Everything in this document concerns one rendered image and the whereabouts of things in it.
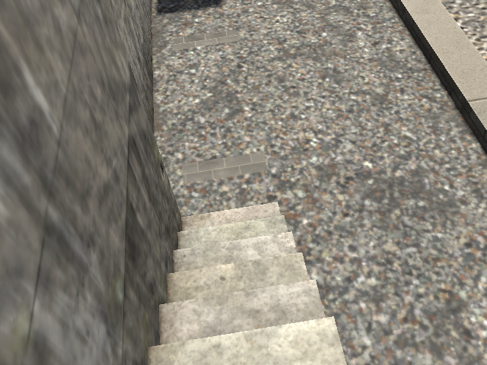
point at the stairs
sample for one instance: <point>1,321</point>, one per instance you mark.
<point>240,294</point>

